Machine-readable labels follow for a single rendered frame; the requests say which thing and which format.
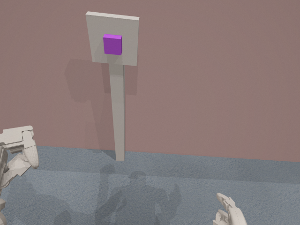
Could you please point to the button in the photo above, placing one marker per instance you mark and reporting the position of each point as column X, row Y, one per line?
column 112, row 44

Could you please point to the left robot hand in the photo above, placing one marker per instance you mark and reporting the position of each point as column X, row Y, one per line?
column 19, row 139

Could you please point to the panel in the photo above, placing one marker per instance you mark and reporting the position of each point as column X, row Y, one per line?
column 99, row 24

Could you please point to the right robot hand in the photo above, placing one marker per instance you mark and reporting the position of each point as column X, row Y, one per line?
column 234, row 215

